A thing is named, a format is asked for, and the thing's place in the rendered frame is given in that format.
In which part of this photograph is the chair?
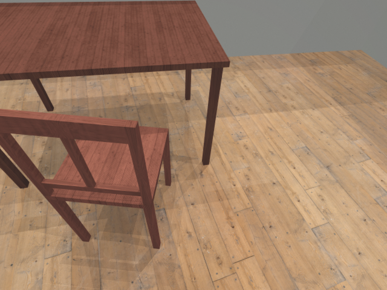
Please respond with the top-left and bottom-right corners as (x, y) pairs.
(0, 109), (171, 249)

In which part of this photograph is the table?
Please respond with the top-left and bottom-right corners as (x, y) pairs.
(0, 1), (230, 189)

